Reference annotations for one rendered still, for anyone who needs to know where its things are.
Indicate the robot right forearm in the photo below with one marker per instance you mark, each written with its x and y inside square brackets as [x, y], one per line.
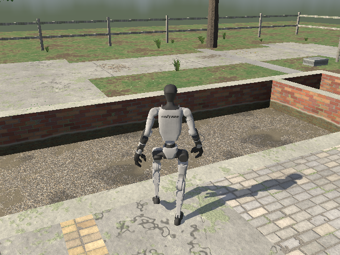
[197, 140]

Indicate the robot left forearm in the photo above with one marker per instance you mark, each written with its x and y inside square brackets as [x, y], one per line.
[142, 143]

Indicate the right robot foot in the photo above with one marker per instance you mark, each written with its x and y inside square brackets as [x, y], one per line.
[177, 220]

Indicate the left robot shin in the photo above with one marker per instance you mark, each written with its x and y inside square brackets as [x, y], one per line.
[156, 179]

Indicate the right robot hand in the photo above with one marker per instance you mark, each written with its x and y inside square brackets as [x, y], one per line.
[195, 149]

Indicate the left robot hand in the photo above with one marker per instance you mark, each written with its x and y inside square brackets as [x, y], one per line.
[137, 159]

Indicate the robot left upper arm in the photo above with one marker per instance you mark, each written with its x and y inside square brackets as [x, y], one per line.
[150, 121]

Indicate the robot right upper arm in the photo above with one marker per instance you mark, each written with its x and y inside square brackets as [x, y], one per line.
[190, 121]

